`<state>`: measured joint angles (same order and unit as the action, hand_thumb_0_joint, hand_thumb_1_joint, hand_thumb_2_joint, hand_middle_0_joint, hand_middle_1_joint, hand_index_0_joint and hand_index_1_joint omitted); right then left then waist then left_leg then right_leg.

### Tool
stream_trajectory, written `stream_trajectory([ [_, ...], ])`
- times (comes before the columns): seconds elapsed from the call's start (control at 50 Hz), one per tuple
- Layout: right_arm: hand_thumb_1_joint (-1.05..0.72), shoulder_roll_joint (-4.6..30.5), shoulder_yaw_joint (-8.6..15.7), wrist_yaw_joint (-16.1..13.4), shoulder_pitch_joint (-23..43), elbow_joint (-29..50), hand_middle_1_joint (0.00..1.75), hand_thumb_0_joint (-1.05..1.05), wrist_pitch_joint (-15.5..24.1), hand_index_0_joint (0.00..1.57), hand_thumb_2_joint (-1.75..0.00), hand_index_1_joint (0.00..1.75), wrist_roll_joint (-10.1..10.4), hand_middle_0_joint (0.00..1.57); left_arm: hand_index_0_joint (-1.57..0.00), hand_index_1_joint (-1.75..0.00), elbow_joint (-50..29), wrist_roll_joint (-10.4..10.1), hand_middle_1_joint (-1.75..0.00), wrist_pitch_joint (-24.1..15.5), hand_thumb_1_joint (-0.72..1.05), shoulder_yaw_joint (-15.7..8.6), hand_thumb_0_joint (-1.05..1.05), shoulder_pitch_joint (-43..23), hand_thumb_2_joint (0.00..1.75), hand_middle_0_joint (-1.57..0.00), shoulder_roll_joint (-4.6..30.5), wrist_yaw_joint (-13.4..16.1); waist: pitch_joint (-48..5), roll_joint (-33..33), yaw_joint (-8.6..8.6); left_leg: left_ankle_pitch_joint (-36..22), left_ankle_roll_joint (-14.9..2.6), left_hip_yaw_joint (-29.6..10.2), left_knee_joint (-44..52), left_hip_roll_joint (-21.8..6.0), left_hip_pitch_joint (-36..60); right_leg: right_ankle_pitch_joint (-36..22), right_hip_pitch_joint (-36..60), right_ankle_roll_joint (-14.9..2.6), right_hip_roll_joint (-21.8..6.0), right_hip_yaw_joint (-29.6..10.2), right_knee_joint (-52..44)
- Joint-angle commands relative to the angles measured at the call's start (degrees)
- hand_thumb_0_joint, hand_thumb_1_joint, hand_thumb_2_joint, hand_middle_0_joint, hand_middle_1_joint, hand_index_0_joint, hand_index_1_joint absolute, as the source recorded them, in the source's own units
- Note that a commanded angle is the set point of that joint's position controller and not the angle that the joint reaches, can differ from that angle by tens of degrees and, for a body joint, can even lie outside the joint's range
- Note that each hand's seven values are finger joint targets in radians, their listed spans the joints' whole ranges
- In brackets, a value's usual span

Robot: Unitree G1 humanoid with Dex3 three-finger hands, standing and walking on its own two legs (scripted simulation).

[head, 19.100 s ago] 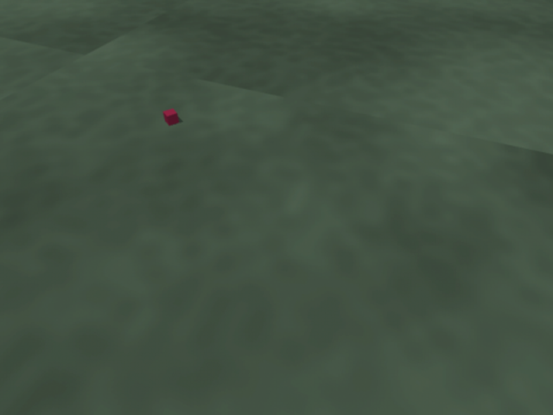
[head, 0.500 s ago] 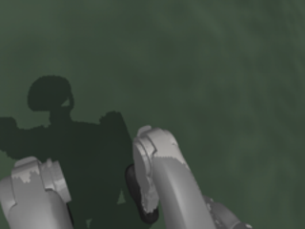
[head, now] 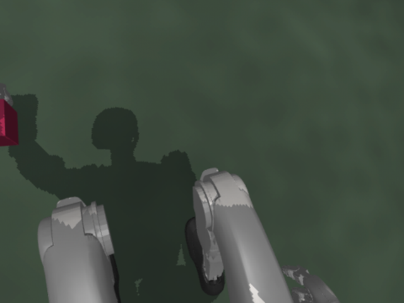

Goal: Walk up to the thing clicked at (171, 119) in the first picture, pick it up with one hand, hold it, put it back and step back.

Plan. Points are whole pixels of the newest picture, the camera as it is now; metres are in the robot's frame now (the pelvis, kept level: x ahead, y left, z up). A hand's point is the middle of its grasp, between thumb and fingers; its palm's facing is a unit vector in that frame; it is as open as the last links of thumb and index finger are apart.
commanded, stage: lift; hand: left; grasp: from above
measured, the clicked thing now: out of the picture +0.48 +0.32 -0.18
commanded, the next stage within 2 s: hold in 1.68 s
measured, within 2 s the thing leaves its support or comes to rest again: neither
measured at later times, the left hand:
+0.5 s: hand out of the picture +0.42 +0.32 -0.04, palm faces -0.48 -0.08 -0.88, open 9.9 cm
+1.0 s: hand out of the picture +0.34 +0.30 +0.17, palm faces -0.45 -0.11 -0.89, open 9.9 cm
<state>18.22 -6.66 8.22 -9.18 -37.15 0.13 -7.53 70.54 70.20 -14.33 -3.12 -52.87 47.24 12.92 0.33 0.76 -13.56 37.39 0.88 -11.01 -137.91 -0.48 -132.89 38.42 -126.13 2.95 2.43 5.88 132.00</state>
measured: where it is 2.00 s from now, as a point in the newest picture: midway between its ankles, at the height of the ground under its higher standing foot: (160, 285)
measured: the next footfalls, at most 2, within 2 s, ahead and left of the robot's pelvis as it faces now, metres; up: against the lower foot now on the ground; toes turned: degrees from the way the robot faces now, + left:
none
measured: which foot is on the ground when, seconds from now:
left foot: down 0.00-1.00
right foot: down 0.00-1.00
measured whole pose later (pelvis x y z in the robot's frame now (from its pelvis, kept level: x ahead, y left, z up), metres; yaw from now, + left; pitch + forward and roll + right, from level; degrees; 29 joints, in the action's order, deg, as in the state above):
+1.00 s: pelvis +0.01 +0.00 +0.24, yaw +7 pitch +24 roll -4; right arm 13.9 0.3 -2.0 -10.8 -37.9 -2.5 1.5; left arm 37.0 56.6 -5.6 5.2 -21.0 31.9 0.1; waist -10.0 -2.8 -4.9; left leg 32.2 -0.1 -3.3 -92.3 -2.2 -84.3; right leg 32.6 -80.7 2.2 1.0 1.0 89.3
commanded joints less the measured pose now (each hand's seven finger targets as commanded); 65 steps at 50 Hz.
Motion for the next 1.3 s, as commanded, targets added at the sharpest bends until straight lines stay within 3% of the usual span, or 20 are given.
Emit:
stream_trajectory([
  [0.0, -0.94, 13.57, 5.00, -1.30, -11.62, 0.31, 0.30, 0.00, -0.56, 0.20, -0.91, 0.30, 0.68, 0.20, -1.00, -0.71, -10.28, -0.88, -0.73, 1.22, 0.60, -3.40, 0.00, -20.16, 0.77, -0.98, 16.40, 2.81, -43.11, -23.05, -0.24, -8.61, -1.62, 6.60, 16.31, 0.01, 33.22, -11.12, 18.45, -5.24, 1.51, 3.97, -14.20],
  [0.02, -0.88, 13.65, 5.27, -1.39, -11.63, 0.49, 0.30, 0.00, -0.63, 0.20, -0.89, 0.30, 0.83, 0.20, -0.92, -0.64, -11.06, -1.34, -0.66, 1.80, 0.54, -3.08, 0.00, -20.12, 0.81, -0.90, 15.89, 2.49, -43.82, -22.93, -0.01, -8.94, -1.69, 6.64, 16.91, 0.02, 34.25, -11.57, 18.49, -5.24, 1.39, 4.03, -14.66],
  [0.04, -0.93, 13.65, 5.49, -1.43, -12.06, 0.33, 0.30, 0.00, -0.70, 0.20, -0.91, 0.30, 1.05, 0.20, -1.00, -0.72, -10.87, -1.43, -0.74, 2.39, 0.59, -2.63, 0.00, -19.69, 0.77, -0.98, 15.16, 1.93, -44.02, -23.31, 0.11, -9.44, -1.68, 6.53, 17.81, 0.02, 35.37, -12.25, 18.30, -5.15, 1.25, 4.26, -14.69],
  [0.06, -0.89, 13.85, 5.94, -1.58, -11.87, 0.43, 0.30, 0.00, -0.96, 0.20, -0.89, 0.30, 1.37, 0.20, -0.92, -0.64, -12.54, -1.81, -0.66, 2.80, 0.55, -2.43, 0.00, -20.86, 0.81, -0.90, 14.96, 1.36, -45.52, -24.04, 0.47, -9.29, -1.53, 6.09, 18.84, -0.02, 36.72, -12.11, 17.32, -5.38, 1.17, 4.37, -14.55],
  [0.1, -0.92, 13.29, 6.26, -1.84, -11.90, 0.43, 0.30, 0.00, -1.33, 0.20, -0.91, 0.30, 1.94, 0.20, -1.00, -0.71, -12.21, -2.34, -0.74, 3.82, 0.63, -1.46, 0.00, -20.15, 0.77, -0.97, 14.19, 0.16, -45.21, -23.62, 0.18, -8.34, -1.77, 6.08, 19.91, -0.10, 36.61, -11.64, 17.77, -5.18, 1.21, 3.91, -15.27],
  [0.12, -0.92, 13.55, 6.75, -1.97, -12.27, 0.36, 0.30, 0.00, -1.46, 0.20, -0.90, 0.30, 2.17, 0.20, -1.01, -0.71, -12.80, -2.99, -0.73, 4.24, 0.64, -2.13, 0.00, -19.18, 0.79, -0.98, 14.48, -0.24, -45.41, -22.24, 1.08, -8.66, -1.90, 6.30, 20.22, 0.05, 36.69, -11.78, 18.38, -5.20, 1.11, 3.76, -15.93],
  [0.22, -0.92, 12.12, 7.49, -2.43, -12.94, 1.12, 0.30, 0.00, -1.94, 0.20, -0.91, 0.30, 3.22, 0.20, -1.03, -0.70, -16.21, -6.84, -0.73, 5.34, 0.66, -1.42, 0.00, -16.93, 0.78, -1.00, 12.60, -4.34, -45.84, -18.01, 1.31, -8.45, -2.78, 7.64, 21.57, 0.24, 35.59, -11.63, 22.88, -4.85, 1.06, 1.84, -19.65],
  [0.34, -0.92, 11.61, 9.21, -3.70, -12.24, 2.38, 0.30, 0.00, -2.52, 0.20, -0.91, 0.30, 4.57, 0.20, -1.03, -0.69, -24.24, -8.30, -0.71, 3.89, 0.66, -1.96, 0.00, -13.55, 0.79, -1.01, 11.70, -7.73, -48.78, -18.80, 3.89, -7.78, -2.31, 6.86, 26.49, 0.08, 41.32, -10.70, 23.54, -5.33, 0.59, 0.84, -21.55],
  [0.4, -0.92, 10.47, 9.50, -4.41, -11.93, 3.11, 0.30, 0.00, -2.75, 0.20, -0.91, 0.30, 5.14, 0.20, -1.04, -0.72, -27.57, -9.21, -0.74, 2.92, 0.68, -3.09, 0.00, -10.59, 0.82, -1.02, 12.05, -8.25, -48.43, -16.88, 4.72, -5.63, -2.85, 7.33, 29.17, 0.16, 41.25, -9.81, 26.86, -4.76, 0.57, 0.15, -24.49],
  [0.5, -0.91, 9.84, 10.00, -5.30, -11.37, 3.81, 0.30, 0.00, -3.03, 0.20, -0.91, 0.30, 6.07, 0.20, -1.03, -0.72, -30.63, -10.33, -0.74, 3.50, 0.66, -1.89, 0.00, -6.46, 0.85, -1.01, 8.45, -7.97, -47.86, -15.37, 5.22, -4.53, -2.82, 6.39, 34.54, -0.26, 46.36, -9.40, 29.34, -4.53, 0.54, 0.14, -28.29],
  [0.58, -0.91, 9.34, 10.68, -6.29, -10.36, 4.49, 0.30, 0.00, -3.20, 0.20, -0.90, 0.30, 6.86, 0.20, -1.02, -0.72, -35.76, -11.03, -0.74, 4.88, 0.67, -1.57, 0.00, -4.05, 0.83, -1.01, 7.61, -8.03, -49.58, -15.39, 6.57, -5.48, -2.81, 6.98, 38.45, -0.25, 51.48, -9.65, 33.94, -4.53, 0.44, -0.57, -32.59],
  [0.82, -0.90, 7.14, 10.92, -10.12, -5.69, 4.57, 0.30, 0.00, -2.16, 0.20, -0.90, 0.30, 8.87, 0.20, -1.01, -0.72, -44.45, -14.34, -0.73, 8.50, 0.66, 0.98, 0.00, 9.01, 0.83, -1.00, 1.13, -10.97, -39.94, -12.54, 7.48, -1.30, -2.27, 5.09, 57.27, -1.20, 66.07, -8.15, 48.14, -3.79, 0.40, -1.52, -47.27],
  [0.92, -0.90, 5.73, 10.42, -11.38, -4.94, 4.19, 0.30, 0.00, -1.14, 0.20, -0.90, 0.30, 9.29, 0.20, -1.03, -0.73, -47.30, -14.24, -0.73, 8.64, 0.68, 0.16, 0.00, 12.42, 0.86, -1.03, 0.86, -9.86, -39.74, -10.61, 8.22, -5.39, -2.28, 7.17, 62.44, -0.55, 73.26, -10.06, 58.07, -3.91, 0.26, -2.98, -55.50],
  [0.96, -0.90, 5.24, 10.34, -11.90, -4.73, 3.21, 0.30, 0.00, -0.71, 0.20, -0.90, 0.30, 9.31, 0.20, -1.04, -0.74, -45.26, -13.84, -0.74, 8.64, 0.70, 1.49, 0.00, 13.45, 0.88, -1.05, -1.13, -9.34, -35.67, -9.40, 7.87, -5.66, -2.24, 7.45, 65.09, -0.56, 75.11, -10.23, 59.92, -3.88, 0.25, -3.38, -58.71],
  [0.98, -0.90, 5.16, 10.29, -12.07, -4.96, 2.76, 0.30, 0.00, -0.39, 0.20, -0.90, 0.30, 9.43, 0.20, -1.03, -0.73, -43.84, -13.68, -0.73, 8.62, 0.67, 0.84, 0.00, 14.34, 0.87, -1.03, -1.08, -8.96, -34.00, -9.17, 7.83, -5.78, -2.14, 7.33, 66.51, -0.57, 75.85, -10.09, 61.15, -3.89, 0.19, -3.59, -59.98],
  [1.02, -0.90, 4.56, 10.31, -12.24, -5.00, 2.41, 0.30, 0.00, 0.16, 0.20, -0.90, 0.30, 9.56, 0.20, -1.04, -0.75, -41.81, -13.28, -0.74, 8.56, 0.69, 2.77, 0.00, 15.14, 0.89, -1.04, -3.70, -8.39, -30.39, -7.40, 7.41, -6.43, -2.19, 8.01, 68.39, -0.39, 76.27, -10.08, 63.15, -3.93, 0.14, -4.18, -63.38],
  [1.1, -0.91, 4.39, 10.50, -12.26, -5.19, 1.94, 0.30, 0.00, 1.24, 0.20, -0.90, 0.30, 9.69, 0.20, -1.04, -0.74, -39.49, -12.91, -0.74, 8.21, 0.70, 4.45, 0.00, 14.32, 0.87, -1.04, -5.32, -7.77, -28.36, -6.97, 7.82, -6.79, -2.06, 8.89, 73.37, -0.02, 81.16, -9.80, 68.46, -3.97, 0.12, -5.13, -69.36],
  [1.16, -0.90, 4.52, 10.97, -12.15, -5.61, 1.76, 0.30, 0.00, 1.84, 0.20, -0.90, 0.30, 9.82, 0.20, -1.03, -0.75, -37.79, -12.34, -0.75, 8.27, 0.69, 4.26, 0.00, 16.96, 0.84, -1.02, -6.40, -6.81, -28.18, -6.83, 9.06, -9.10, -1.68, 8.44, 77.06, -0.20, 85.45, -11.76, 72.02, -4.01, 0.20, -5.11, -72.05],
  [1.18, -0.91, 4.20, 10.80, -12.06, -5.31, 2.04, 0.30, 0.00, 1.94, 0.20, -0.90, 0.30, 9.90, 0.20, -1.04, -0.75, -37.31, -12.16, -0.75, 8.39, 0.70, 5.75, 0.00, 16.53, 0.85, -1.03, -7.65, -6.58, -27.35, -6.57, 8.64, -8.83, -1.65, 8.53, 78.20, 0.05, 86.19, -11.47, 72.88, -4.03, 0.28, -5.05, -73.46],
  [1.28, -0.90, 4.40, 11.06, -11.97, -5.73, 1.44, 0.30, 0.00, 2.76, 0.20, -0.90, 0.30, 9.99, 0.20, -1.03, -0.73, -36.61, -11.58, -0.72, 8.46, 0.68, 6.09, 0.00, 15.18, 0.83, -1.03, -8.12, -5.03, -24.74, -6.52, 9.27, -9.64, -1.47, 9.04, 83.40, 0.14, 91.24, -12.78, 77.11, -3.86, 0.32, -5.29, -78.11],
])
